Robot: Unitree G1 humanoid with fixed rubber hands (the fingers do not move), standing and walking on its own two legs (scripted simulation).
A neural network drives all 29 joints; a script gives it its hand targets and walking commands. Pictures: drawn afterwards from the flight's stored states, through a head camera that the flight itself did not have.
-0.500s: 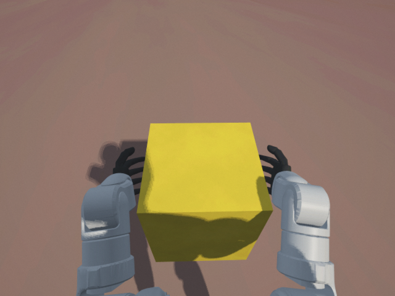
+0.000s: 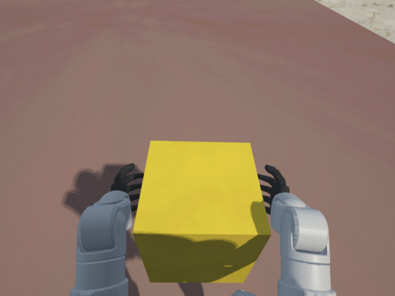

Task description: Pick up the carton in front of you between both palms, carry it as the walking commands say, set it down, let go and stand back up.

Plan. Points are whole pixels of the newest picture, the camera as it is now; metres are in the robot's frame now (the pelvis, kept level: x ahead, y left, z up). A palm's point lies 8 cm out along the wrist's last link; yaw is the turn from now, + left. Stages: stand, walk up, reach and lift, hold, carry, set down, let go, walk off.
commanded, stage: carry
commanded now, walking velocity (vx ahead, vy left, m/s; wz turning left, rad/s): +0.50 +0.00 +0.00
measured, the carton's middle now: (198, 214) +0.28 -0.01 +0.00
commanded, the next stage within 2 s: none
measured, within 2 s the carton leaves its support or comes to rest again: neither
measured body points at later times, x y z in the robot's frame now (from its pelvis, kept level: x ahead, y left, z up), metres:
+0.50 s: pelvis +0.31 -0.05 +0.00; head +0.31 -0.07 +0.45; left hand +0.57 +0.12 +0.07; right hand +0.60 -0.19 +0.07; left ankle +0.36 +0.11 -0.69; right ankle +0.29 -0.13 -0.75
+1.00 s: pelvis +0.63 +0.02 +0.00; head +0.65 +0.03 +0.45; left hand +0.92 +0.16 +0.07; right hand +0.91 -0.14 +0.08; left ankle +0.61 +0.09 -0.75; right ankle +0.70 -0.14 -0.69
